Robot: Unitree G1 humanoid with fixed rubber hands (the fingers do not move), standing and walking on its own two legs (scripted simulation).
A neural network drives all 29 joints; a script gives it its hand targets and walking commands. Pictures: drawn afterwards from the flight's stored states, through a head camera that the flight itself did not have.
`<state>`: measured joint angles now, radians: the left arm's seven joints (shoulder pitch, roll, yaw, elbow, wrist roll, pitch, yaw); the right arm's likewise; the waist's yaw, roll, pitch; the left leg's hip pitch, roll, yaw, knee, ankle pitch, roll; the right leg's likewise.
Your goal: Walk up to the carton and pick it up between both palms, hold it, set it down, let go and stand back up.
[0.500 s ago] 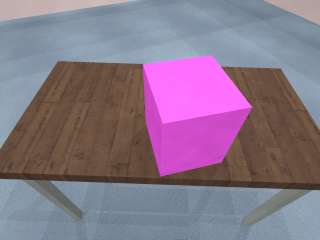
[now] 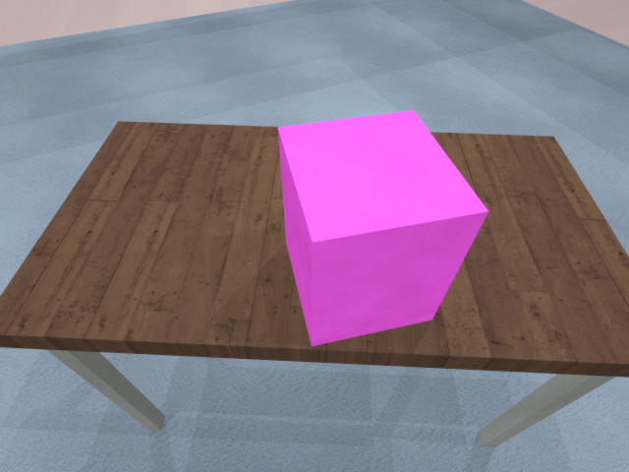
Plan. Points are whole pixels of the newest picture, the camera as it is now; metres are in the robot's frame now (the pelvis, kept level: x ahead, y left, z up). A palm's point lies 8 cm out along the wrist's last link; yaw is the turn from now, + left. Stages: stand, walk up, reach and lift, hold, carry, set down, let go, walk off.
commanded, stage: stand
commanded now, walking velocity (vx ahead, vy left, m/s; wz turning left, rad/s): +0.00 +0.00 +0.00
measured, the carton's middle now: (361, 231) +0.43 -0.07 +0.05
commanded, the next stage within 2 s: none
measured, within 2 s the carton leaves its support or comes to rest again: neither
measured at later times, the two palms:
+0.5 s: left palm out of the picture -0.04 +0.17 -0.16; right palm out of the picture -0.05 -0.20 -0.14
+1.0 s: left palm out of the picture -0.05 +0.17 -0.15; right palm out of the picture -0.04 -0.20 -0.15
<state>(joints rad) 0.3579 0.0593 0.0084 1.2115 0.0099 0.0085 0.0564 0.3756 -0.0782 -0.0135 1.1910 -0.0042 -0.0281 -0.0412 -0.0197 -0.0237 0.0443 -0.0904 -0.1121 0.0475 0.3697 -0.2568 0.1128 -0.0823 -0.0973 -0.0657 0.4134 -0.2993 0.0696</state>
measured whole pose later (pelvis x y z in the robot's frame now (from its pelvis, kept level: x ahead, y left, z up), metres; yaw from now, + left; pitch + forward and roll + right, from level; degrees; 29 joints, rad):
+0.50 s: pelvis +0.01 -0.01 +0.00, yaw +0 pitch -1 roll +0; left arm 0.32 0.07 0.00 1.19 0.01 -0.01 0.06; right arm 0.35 -0.08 -0.02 1.18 0.00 -0.04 -0.04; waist -0.01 -0.03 0.05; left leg -0.09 -0.09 0.05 0.38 -0.27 0.10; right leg -0.08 -0.08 -0.06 0.41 -0.31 0.05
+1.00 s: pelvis +0.00 -0.01 +0.00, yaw +0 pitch -2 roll +0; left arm 0.33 0.07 0.01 1.19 0.01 0.00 0.05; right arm 0.31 -0.07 -0.01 1.19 -0.01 -0.03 -0.04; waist -0.01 -0.02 0.06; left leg -0.09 -0.09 0.04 0.38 -0.26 0.10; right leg -0.07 -0.07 -0.07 0.40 -0.29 0.05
